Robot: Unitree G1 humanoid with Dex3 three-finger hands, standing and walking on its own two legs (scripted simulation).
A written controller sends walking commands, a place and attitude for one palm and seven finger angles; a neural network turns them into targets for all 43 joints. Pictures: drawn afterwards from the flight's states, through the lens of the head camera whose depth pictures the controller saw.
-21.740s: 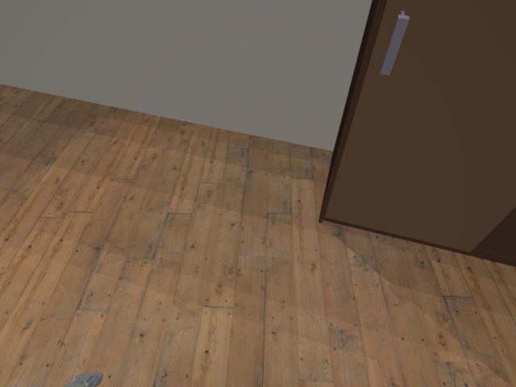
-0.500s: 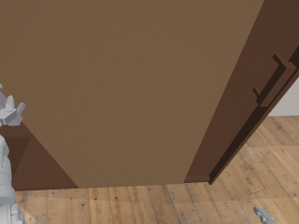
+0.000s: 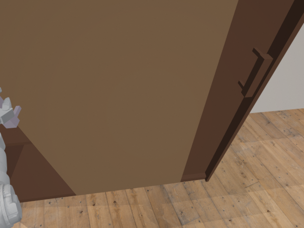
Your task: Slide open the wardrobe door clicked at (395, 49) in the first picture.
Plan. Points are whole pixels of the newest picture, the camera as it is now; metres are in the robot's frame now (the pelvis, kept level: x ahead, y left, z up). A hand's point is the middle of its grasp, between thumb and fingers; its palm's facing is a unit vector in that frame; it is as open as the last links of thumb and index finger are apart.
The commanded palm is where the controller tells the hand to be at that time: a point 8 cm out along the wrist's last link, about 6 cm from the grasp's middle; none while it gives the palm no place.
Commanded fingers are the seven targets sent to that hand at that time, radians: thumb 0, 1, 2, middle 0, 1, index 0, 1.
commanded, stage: stop walking and hold the door there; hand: left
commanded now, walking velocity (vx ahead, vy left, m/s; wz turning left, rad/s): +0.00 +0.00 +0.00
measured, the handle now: (1, 100) +0.41 +0.42 +0.13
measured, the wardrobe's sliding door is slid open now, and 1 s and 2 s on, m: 0.45 0.44 0.44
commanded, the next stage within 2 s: loosen the grip on the handle in 1.86 s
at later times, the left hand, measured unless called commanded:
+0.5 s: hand (5, 112) +0.37 +0.39 +0.12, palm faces +0.54 -0.80 -0.27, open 6.0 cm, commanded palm +0.32 +0.42 +0.11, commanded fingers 0.00 0.90 0.90 -0.45 -1.40 -0.45 -1.40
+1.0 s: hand (2, 112) +0.37 +0.40 +0.12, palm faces +0.37 -0.90 -0.22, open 6.0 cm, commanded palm +0.33 +0.42 +0.11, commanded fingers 0.00 0.90 0.90 -0.45 -1.40 -0.45 -1.40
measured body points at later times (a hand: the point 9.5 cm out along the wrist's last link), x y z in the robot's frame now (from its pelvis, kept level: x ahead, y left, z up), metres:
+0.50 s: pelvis -0.02 +0.05 +0.00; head +0.01 +0.04 +0.44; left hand +0.33 +0.43 +0.14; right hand +0.13 -0.24 -0.10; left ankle +0.05 +0.12 -0.73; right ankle +0.02 -0.11 -0.71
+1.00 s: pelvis -0.06 +0.13 -0.01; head +0.02 +0.12 +0.43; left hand +0.34 +0.44 +0.14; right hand +0.03 -0.17 -0.13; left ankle -0.01 +0.31 -0.72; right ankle -0.11 -0.05 -0.73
